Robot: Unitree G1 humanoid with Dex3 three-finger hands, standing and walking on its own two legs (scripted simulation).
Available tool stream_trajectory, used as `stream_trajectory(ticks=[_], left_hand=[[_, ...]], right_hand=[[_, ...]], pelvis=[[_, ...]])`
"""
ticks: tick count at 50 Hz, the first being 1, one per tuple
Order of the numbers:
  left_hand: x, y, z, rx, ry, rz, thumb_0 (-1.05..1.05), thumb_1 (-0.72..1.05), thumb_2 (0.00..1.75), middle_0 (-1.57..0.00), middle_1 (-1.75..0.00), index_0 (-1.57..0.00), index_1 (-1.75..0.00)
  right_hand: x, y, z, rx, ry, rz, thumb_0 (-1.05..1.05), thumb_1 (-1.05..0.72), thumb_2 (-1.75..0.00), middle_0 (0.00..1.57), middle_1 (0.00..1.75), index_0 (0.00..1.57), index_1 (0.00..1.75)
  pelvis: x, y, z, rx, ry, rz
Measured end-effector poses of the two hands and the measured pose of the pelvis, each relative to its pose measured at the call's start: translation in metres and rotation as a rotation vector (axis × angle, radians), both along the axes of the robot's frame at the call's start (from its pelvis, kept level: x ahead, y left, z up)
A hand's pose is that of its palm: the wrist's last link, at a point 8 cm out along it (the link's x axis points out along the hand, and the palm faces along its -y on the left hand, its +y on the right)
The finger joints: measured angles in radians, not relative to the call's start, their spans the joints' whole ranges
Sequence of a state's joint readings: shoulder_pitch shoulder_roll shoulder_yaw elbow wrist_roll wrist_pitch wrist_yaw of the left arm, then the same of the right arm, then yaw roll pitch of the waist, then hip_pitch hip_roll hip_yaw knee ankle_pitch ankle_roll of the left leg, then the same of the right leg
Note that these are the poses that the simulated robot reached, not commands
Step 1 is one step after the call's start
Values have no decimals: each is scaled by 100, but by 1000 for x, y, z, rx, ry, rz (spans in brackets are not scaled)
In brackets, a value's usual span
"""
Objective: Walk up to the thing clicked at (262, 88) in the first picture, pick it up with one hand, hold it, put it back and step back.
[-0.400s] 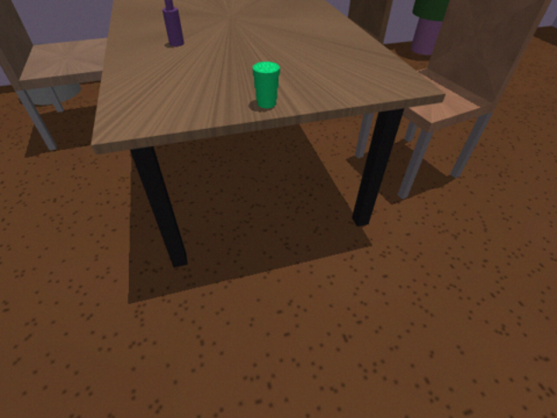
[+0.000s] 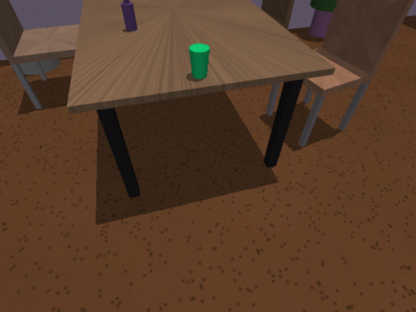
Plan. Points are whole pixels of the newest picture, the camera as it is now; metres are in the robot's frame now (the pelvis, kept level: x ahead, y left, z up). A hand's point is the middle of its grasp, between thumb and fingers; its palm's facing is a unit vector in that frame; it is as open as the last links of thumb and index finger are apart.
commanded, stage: stand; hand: right
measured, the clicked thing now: (199, 62) +1.00 +0.04 +0.00
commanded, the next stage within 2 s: walk up in 0.72 s
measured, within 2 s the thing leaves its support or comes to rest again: neither
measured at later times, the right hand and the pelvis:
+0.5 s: hand out of the picture +0.08 -0.25 -0.16, palm faces -0.04 +0.94 -0.33, open 7.4 cm; pelvis +0.01 +0.00 +0.00, yaw +0 degrees
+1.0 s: hand out of the picture +0.14 -0.24 -0.14, palm faces -0.16 +0.91 -0.39, open 7.4 cm; pelvis +0.05 +0.04 -0.01, yaw +7 degrees
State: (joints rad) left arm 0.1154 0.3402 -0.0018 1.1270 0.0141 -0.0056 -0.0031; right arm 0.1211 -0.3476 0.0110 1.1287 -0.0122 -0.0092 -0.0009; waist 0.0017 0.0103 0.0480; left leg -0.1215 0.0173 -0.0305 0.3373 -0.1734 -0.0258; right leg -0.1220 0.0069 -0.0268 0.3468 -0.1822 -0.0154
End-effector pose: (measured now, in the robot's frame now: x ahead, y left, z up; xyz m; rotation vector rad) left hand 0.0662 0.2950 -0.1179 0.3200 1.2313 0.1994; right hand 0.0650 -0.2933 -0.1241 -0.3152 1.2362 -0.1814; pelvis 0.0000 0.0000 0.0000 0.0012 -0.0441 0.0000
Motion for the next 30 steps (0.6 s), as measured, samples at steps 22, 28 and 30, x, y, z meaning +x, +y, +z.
stream_trajectory(ticks=[22,28,30], left_hand=[[5,0,1,2,-4,4,0,90,90,-20,-30,-21,-30],[5,0,1,4,1,5,0,90,90,-20,-30,-21,-30],[5,0,1,4,1,4,0,90,90,-20,-30,-21,-30]], right_hand=[[6,-1,1,-1,-3,2,0,-90,-90,20,30,20,30],[6,-1,1,-1,3,4,0,-90,-90,20,30,20,30],[6,-1,0,-1,4,3,0,-90,-90,20,30,20,30]], pelvis=[[5,-1,1,0,3,-1],[6,-1,1,0,5,0],[6,-1,1,0,5,0]])
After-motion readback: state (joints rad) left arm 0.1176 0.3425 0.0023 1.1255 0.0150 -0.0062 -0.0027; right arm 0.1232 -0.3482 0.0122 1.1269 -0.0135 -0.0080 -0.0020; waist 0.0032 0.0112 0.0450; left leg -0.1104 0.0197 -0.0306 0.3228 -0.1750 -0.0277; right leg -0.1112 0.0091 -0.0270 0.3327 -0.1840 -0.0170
